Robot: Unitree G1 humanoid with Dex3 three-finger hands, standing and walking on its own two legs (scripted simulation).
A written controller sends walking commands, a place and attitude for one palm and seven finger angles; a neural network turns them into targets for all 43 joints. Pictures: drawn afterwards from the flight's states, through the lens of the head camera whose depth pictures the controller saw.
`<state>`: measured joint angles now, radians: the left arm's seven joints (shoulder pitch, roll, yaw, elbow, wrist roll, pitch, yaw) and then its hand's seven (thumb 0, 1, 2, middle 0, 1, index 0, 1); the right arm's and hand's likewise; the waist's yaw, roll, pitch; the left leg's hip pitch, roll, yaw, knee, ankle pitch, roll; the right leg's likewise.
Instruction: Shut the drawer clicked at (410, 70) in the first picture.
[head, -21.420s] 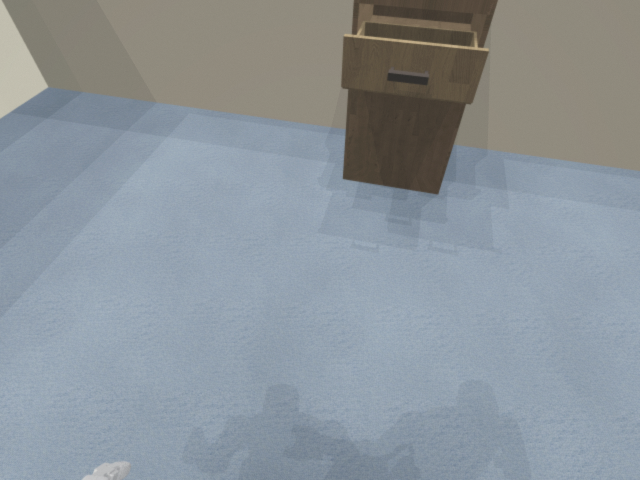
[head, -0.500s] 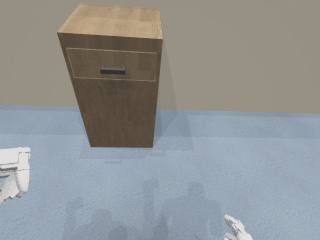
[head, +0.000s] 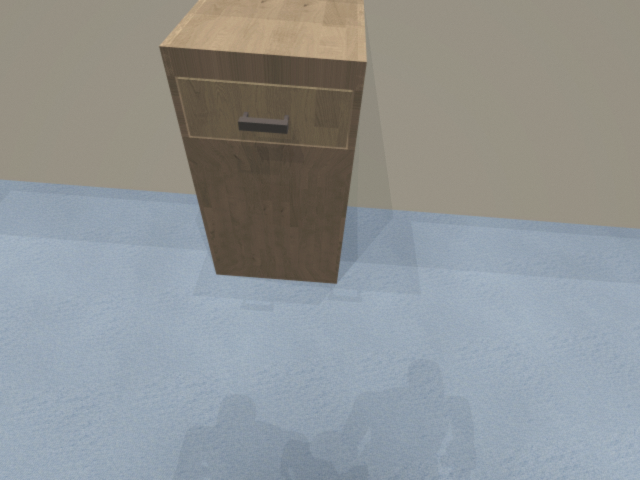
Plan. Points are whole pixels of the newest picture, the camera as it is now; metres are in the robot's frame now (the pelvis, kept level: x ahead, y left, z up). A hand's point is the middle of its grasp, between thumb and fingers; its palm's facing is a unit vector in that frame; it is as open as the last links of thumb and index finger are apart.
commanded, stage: let the arm hang, fingers relaxed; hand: left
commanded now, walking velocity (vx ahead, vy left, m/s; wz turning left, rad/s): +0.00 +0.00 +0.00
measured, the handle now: (264, 121) +0.92 +0.17 -0.05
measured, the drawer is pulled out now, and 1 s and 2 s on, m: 0.00 0.00 0.00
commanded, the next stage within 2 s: look to check the result in 0.78 s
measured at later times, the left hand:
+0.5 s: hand out of the picture +0.03 +0.20 -0.16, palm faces +0.02 -0.97 -0.24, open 7.1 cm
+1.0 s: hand out of the picture +0.08 +0.22 -0.15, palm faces -0.01 -0.95 -0.30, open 7.4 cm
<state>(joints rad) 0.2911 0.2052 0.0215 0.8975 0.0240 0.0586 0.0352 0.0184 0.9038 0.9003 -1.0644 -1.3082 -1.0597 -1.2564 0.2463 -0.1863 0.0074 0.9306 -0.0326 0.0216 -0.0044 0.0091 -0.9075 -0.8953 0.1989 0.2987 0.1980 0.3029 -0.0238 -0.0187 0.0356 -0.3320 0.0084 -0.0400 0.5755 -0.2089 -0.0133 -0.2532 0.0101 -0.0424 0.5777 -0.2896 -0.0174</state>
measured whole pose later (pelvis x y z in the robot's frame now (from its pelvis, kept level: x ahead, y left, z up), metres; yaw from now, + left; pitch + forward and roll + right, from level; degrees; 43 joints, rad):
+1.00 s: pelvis +0.03 +0.00 +0.02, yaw -1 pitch -2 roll +0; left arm 0.14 0.25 0.02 1.12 0.01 0.00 0.01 0.01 0.91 0.90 -0.20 -0.30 -0.20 -0.29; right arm 0.17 -0.24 -0.02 1.13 -0.02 0.01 -0.02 0.01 -0.91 -0.90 0.20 0.30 0.20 0.30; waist -0.01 0.03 0.09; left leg -0.20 0.01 -0.02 0.38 -0.15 -0.02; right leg -0.13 0.01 -0.03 0.39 -0.23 -0.02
